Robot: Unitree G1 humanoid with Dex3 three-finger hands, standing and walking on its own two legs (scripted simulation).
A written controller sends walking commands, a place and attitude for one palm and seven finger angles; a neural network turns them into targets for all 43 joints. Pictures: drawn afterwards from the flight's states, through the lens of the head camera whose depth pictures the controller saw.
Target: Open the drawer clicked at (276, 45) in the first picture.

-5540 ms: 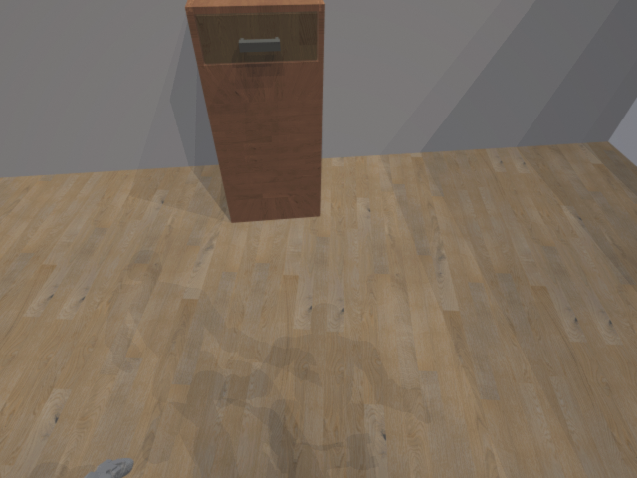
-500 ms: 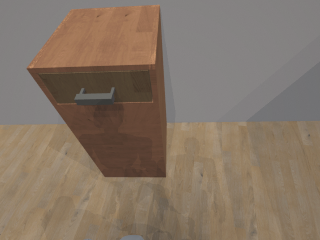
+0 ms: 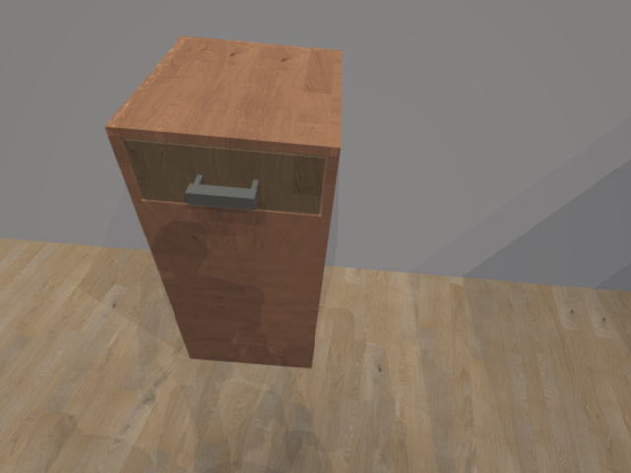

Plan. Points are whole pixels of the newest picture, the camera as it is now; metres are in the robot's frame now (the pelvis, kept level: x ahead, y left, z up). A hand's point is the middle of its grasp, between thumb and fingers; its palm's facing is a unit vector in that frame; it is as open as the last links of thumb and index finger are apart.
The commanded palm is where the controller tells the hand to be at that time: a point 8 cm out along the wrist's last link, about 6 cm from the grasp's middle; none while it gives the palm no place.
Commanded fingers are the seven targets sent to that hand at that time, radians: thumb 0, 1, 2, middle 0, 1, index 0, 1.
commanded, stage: come to a stop and stand still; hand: left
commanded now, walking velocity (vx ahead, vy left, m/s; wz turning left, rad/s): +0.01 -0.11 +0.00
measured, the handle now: (225, 189) +0.59 +0.21 +0.01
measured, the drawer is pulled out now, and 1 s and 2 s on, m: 0.00 0.00 0.00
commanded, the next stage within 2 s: look again from close up in 0.62 s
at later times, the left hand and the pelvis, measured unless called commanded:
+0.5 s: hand out of the picture +0.07 +0.13 -0.18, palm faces +0.08 -0.97 -0.21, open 7.2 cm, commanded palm none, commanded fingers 0.00 0.90 0.90 -0.20 -0.30 -0.20 -0.30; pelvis +0.03 -0.05 -0.01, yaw +1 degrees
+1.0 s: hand out of the picture +0.01 +0.14 -0.19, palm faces +0.04 -0.98 -0.17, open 7.4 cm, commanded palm none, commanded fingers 0.00 0.90 0.90 -0.20 -0.30 -0.20 -0.30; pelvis +0.02 -0.03 -0.01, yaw +0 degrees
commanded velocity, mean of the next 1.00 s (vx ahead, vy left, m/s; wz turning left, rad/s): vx -0.01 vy -0.01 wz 0.00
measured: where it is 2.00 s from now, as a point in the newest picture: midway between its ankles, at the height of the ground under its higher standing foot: outside the picture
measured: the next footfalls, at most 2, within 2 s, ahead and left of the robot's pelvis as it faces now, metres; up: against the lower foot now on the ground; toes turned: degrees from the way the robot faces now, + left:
right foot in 0.20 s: +0.10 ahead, -0.13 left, +0.00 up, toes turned -4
